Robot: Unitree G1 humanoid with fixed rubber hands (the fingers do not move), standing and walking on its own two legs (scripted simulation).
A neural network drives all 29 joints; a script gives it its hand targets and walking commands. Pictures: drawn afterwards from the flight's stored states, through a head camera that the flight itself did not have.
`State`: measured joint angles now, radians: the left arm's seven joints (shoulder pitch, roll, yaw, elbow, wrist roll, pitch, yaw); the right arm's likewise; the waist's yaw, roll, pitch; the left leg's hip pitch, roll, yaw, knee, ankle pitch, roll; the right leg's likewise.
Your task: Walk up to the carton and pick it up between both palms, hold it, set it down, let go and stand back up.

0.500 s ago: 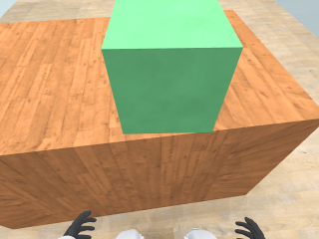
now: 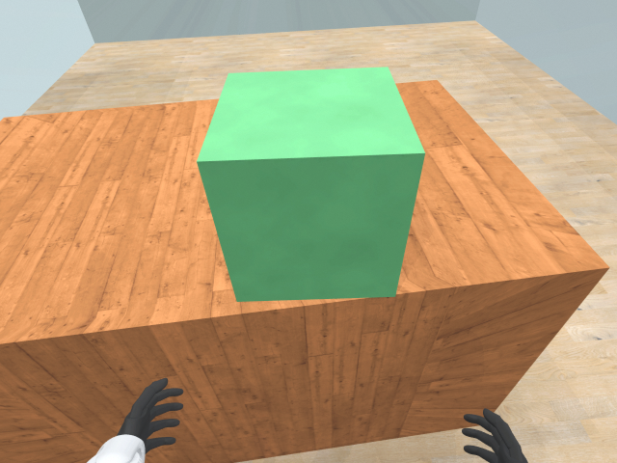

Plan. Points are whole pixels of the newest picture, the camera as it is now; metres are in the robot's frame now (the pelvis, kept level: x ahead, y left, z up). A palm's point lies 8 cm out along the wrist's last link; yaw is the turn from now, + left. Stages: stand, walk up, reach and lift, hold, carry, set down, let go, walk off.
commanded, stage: reach and lift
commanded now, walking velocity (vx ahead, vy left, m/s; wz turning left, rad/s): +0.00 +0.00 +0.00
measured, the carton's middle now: (312, 185) +0.51 +0.01 +0.11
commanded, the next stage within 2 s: none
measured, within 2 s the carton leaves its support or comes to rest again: neither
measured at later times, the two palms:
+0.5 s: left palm (120, 391) +0.23 +0.26 +0.00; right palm (489, 396) +0.22 -0.21 -0.01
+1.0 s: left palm (116, 337) +0.27 +0.25 +0.07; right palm (494, 322) +0.28 -0.22 +0.06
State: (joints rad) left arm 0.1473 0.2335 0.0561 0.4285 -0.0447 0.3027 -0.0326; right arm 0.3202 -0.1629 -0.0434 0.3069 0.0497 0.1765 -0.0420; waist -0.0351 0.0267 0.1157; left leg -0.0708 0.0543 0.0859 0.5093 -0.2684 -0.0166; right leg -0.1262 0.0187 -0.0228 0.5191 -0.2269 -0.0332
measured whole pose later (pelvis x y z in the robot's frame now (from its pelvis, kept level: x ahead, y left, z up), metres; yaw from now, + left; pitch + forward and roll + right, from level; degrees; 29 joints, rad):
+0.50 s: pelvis +0.06 +0.01 +0.01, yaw +1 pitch -1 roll +0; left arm 0.33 0.30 0.06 0.07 -0.17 0.18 -0.02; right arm 0.39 -0.19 -0.01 0.11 0.23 0.07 -0.03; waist -0.01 -0.02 0.06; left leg -0.08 0.04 0.06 0.33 -0.23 -0.02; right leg -0.11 0.02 -0.03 0.32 -0.19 -0.02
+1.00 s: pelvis +0.05 +0.03 +0.01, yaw +1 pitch -1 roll -1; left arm 0.25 0.27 0.00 -0.11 -0.25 0.19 0.07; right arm 0.26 -0.37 -0.08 0.00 0.36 0.06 0.04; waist 0.02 0.04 0.03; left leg -0.08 0.03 0.06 0.36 -0.25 0.01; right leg -0.09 0.01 -0.02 0.27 -0.16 0.00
